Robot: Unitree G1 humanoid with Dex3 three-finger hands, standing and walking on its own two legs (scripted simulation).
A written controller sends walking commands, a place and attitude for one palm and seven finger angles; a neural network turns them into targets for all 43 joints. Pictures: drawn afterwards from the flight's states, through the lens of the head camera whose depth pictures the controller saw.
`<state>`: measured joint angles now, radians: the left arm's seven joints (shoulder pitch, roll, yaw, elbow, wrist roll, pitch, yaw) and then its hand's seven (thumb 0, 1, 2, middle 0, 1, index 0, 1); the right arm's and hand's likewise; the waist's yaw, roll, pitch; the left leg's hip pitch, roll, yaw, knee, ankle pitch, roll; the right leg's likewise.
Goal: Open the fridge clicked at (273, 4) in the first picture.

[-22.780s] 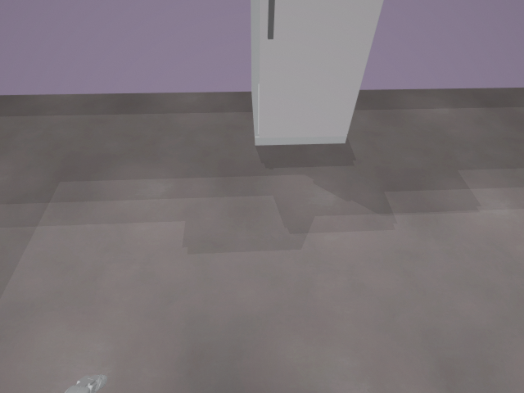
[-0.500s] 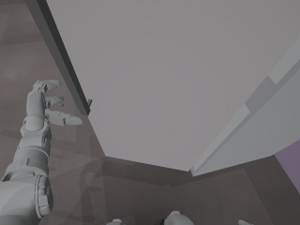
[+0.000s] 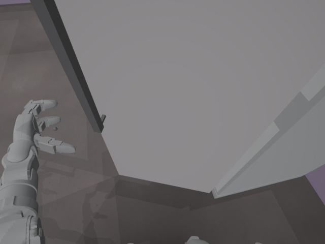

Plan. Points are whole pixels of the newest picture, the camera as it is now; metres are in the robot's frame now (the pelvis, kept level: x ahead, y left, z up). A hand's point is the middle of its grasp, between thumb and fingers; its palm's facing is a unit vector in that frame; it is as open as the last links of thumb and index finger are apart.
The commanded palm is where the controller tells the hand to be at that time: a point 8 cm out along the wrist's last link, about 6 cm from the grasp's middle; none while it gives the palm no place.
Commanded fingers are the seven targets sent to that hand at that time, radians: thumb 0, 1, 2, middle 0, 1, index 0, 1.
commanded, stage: slip the hand off the handle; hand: left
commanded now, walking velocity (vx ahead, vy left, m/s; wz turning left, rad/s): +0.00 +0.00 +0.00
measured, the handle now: (82, 76) +0.47 +0.20 +0.14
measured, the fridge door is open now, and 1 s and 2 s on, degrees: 66 66 66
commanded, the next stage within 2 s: draw the hand back to the body in 0.90 s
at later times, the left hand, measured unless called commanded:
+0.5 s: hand (43, 169) +0.28 +0.28 +0.03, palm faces +0.28 -0.94 -0.20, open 14.7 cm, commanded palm +0.24 +0.32 +0.04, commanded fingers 0.00 -0.55 0.20 -0.25 -1.15 -0.25 -1.15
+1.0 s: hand (41, 168) +0.28 +0.28 +0.03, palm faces +0.26 -0.94 -0.21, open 14.7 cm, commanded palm +0.24 +0.32 +0.04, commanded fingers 0.00 -0.55 0.20 -0.25 -1.15 -0.25 -1.15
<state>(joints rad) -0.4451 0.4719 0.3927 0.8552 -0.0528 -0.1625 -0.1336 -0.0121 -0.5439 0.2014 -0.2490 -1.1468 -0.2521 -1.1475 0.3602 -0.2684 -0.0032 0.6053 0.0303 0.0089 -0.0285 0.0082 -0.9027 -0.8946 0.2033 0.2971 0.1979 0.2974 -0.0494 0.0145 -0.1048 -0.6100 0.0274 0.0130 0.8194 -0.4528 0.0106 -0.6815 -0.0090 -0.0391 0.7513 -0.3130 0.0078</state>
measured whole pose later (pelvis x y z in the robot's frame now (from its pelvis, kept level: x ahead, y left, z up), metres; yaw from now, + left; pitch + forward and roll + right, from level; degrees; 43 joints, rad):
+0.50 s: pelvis -0.02 +0.01 +0.00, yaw +2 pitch +8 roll -1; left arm -0.09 0.35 0.29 0.45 -0.10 -0.07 -0.08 -0.01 -0.55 0.20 -0.25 -1.15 -0.25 -1.15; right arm 0.27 -0.25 0.03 0.57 0.03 -0.09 -0.05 0.01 -0.90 -0.89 0.20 0.30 0.20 0.30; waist 0.01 0.02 -0.10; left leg -0.53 0.00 0.00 0.83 -0.44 0.02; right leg -0.59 -0.04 -0.05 0.76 -0.31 0.02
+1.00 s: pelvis -0.02 -0.01 +0.00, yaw +2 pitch +9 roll -1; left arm -0.10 0.41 0.36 0.50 -0.14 -0.08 -0.16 -0.01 -0.55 0.20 -0.25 -1.15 -0.25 -1.15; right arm 0.32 -0.29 0.01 0.59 0.04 -0.14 -0.08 0.01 -0.90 -0.89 0.20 0.30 0.20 0.30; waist -0.01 0.02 -0.09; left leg -0.56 0.01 -0.01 0.84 -0.44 0.00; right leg -0.64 -0.02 -0.06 0.79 -0.32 -0.01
